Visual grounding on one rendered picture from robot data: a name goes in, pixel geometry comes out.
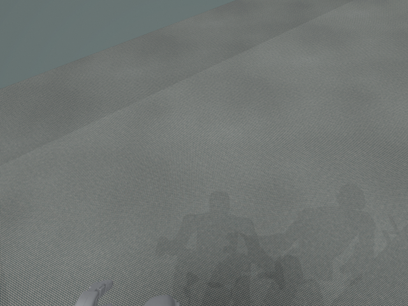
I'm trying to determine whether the left robot hand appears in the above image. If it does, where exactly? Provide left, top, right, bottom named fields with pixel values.
left=75, top=279, right=113, bottom=306

